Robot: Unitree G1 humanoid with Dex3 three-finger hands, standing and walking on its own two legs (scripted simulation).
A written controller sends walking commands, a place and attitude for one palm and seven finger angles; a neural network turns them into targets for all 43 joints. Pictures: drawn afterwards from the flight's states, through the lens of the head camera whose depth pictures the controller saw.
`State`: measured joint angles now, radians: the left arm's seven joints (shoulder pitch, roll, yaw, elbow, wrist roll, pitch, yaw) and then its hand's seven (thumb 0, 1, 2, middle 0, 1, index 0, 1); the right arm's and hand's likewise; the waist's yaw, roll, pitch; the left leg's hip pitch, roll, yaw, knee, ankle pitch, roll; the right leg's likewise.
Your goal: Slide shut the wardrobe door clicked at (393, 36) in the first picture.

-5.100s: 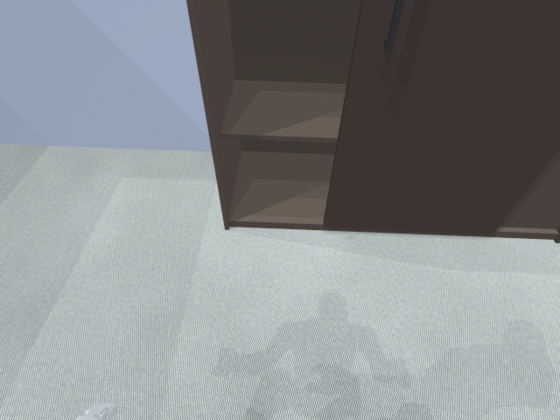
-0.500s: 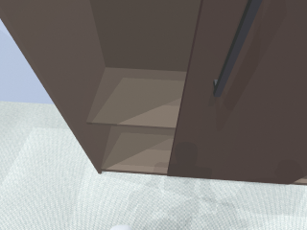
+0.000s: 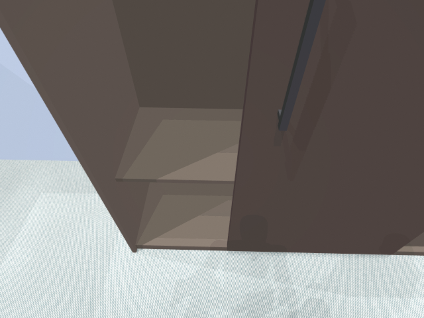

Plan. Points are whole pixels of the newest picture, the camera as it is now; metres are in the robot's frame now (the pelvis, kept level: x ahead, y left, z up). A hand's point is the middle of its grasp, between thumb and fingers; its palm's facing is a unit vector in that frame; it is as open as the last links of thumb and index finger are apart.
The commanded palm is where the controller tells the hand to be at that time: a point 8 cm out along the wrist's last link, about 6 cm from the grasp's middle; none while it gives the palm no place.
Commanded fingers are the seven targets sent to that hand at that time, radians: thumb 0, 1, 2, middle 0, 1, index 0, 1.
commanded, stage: come to a stop and stand still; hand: right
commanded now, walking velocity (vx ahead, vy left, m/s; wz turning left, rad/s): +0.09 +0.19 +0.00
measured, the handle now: (299, 53) +0.51 -0.13 +0.26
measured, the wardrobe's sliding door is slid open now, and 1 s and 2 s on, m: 0.44 0.44 0.44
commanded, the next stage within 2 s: look again from close up in 0.66 s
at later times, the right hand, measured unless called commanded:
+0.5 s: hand out of the picture +0.04 -0.15 -0.17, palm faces +0.03 +0.98 -0.22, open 7.3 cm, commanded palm none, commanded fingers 0.00 -0.90 -0.90 0.20 0.30 0.20 0.30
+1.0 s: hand out of the picture -0.02 -0.16 -0.18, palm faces +0.03 +0.98 -0.18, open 7.4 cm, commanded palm none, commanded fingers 0.00 -0.90 -0.90 0.20 0.30 0.20 0.30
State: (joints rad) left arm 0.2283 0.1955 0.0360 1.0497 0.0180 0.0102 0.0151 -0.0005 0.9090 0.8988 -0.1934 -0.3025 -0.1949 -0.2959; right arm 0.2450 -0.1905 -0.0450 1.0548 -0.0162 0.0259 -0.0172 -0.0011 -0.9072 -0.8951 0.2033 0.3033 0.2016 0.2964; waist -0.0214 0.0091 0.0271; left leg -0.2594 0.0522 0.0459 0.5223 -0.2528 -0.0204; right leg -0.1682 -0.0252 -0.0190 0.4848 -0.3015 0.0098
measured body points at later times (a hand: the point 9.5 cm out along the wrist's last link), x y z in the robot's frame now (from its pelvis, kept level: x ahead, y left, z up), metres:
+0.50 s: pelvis +0.02 +0.03 +0.00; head +0.03 +0.04 +0.45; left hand -0.01 +0.25 -0.16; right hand +0.04 -0.20 -0.15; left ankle +0.00 +0.11 -0.74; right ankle -0.03 -0.12 -0.74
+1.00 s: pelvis -0.01 +0.00 +0.00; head -0.01 +0.00 +0.45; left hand +0.01 +0.22 -0.16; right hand -0.02 -0.22 -0.16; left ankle +0.00 +0.11 -0.74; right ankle -0.02 -0.11 -0.74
